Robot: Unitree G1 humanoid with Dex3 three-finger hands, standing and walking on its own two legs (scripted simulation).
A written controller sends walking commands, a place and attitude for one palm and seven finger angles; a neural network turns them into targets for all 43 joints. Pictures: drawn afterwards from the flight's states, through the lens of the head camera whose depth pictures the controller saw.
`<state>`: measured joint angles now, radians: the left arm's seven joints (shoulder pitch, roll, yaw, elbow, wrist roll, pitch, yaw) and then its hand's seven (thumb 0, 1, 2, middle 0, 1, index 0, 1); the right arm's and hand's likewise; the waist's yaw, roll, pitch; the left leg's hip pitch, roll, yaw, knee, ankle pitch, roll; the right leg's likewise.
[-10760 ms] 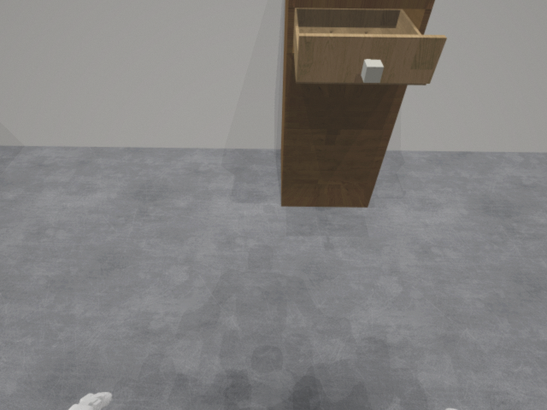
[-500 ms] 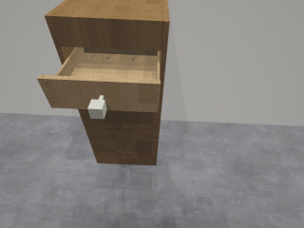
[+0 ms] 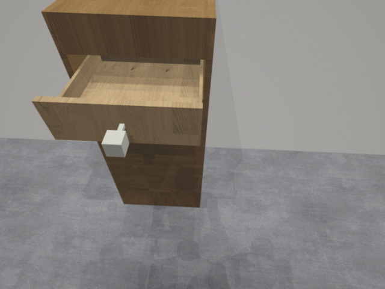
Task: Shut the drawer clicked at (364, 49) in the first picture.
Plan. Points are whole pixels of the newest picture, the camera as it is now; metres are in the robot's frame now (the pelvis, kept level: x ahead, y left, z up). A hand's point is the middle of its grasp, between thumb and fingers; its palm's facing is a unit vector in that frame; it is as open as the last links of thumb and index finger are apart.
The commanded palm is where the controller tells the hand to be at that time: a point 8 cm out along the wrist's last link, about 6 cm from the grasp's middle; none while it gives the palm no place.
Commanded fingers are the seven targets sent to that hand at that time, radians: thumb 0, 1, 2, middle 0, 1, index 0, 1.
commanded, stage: shuffle to correct the standing spot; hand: left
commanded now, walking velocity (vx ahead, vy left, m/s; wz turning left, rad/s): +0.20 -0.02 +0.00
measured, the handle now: (118, 137) +0.42 +0.21 +0.08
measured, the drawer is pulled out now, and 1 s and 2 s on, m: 0.21 0.21 0.21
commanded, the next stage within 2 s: come to a stop and stand still in 0.04 s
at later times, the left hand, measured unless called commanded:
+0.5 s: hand (124, 278) +0.18 +0.18 -0.17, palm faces +0.04 -0.97 -0.25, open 7.3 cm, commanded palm none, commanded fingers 0.00 0.90 0.90 -0.20 -0.30 -0.20 -0.30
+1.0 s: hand out of the picture +0.06 +0.23 -0.16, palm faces +0.00 -0.98 -0.20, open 7.4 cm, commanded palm none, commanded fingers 0.00 0.90 0.90 -0.20 -0.30 -0.20 -0.30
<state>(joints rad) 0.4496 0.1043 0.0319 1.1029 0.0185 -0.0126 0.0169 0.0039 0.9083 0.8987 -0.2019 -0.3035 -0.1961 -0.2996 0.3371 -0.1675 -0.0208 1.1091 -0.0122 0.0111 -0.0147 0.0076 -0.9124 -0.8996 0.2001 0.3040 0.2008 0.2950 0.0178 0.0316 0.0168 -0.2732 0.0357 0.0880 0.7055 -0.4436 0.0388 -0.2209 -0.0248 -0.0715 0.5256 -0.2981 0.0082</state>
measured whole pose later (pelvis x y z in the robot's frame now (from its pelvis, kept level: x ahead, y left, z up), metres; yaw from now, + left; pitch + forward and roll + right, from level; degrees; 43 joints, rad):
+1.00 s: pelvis +0.05 +0.03 +0.01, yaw -2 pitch +0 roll -1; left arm 0.30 0.20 0.07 1.03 0.02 0.08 0.00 0.01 0.91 0.90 -0.20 -0.30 -0.19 -0.30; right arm 0.26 -0.16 -0.03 1.01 -0.03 0.00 -0.04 0.00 -0.92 -0.90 0.20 0.30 0.20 0.30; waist -0.02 0.00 0.03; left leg -0.26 0.04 0.11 0.42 -0.16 0.04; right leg -0.30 -0.04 -0.02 0.79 -0.42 0.04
